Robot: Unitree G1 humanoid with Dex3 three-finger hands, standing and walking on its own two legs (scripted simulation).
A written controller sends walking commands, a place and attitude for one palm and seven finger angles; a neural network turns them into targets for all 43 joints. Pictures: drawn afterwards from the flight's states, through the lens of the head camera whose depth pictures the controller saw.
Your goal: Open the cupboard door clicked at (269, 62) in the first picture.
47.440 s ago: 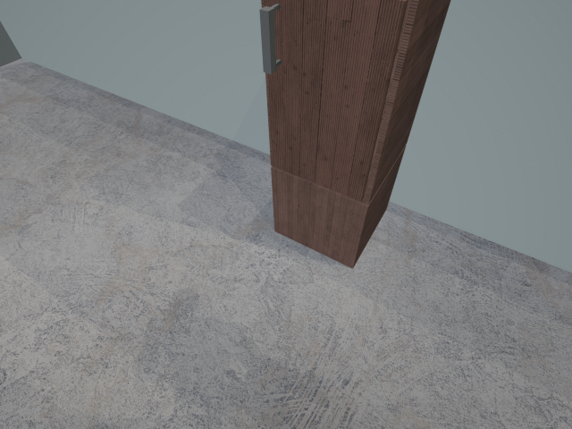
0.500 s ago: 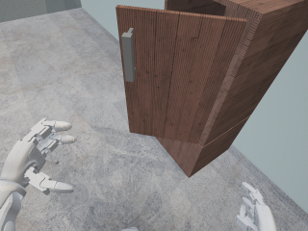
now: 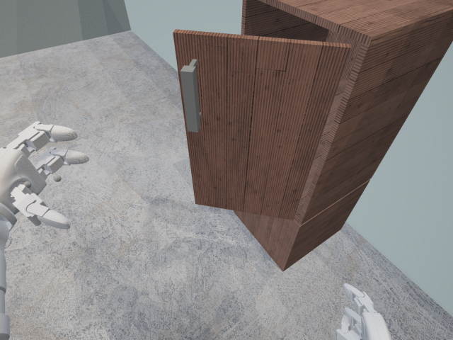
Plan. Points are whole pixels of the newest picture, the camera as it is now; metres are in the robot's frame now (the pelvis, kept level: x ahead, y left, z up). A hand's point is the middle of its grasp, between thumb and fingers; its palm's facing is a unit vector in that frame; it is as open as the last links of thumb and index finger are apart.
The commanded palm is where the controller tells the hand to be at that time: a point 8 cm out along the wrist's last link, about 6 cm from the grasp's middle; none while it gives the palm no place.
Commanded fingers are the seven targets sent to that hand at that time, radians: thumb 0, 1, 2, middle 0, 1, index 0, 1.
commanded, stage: raise the hand with hooked fingers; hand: left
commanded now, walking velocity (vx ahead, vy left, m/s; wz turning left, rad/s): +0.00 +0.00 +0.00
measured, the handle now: (194, 96) +0.59 +0.13 +0.13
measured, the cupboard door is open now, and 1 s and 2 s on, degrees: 45 45 45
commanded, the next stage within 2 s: move the hooked fingers beside the handle in 0.40 s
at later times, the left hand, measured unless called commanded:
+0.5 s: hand (74, 194) +0.28 +0.26 +0.15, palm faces -0.08 -1.00 -0.06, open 14.0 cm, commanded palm +0.26 +0.31 +0.16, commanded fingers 0.00 -0.50 0.30 -0.30 -1.20 -0.30 -1.20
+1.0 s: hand (116, 149) +0.38 +0.23 +0.15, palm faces -0.11 -0.99 -0.02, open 14.0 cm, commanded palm +0.35 +0.29 +0.15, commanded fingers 0.00 -0.50 0.30 -0.30 -1.20 -0.30 -1.20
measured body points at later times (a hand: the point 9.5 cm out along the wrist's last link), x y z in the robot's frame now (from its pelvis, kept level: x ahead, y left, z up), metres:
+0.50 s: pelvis -0.01 -0.01 +0.00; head -0.01 -0.02 +0.45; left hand +0.28 +0.31 +0.16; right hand +0.17 -0.25 -0.07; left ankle +0.05 +0.08 -0.72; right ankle -0.03 -0.11 -0.72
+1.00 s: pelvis +0.01 -0.01 +0.00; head +0.03 -0.02 +0.45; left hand +0.38 +0.28 +0.16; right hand +0.14 -0.27 -0.09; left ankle +0.05 +0.08 -0.72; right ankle -0.03 -0.11 -0.72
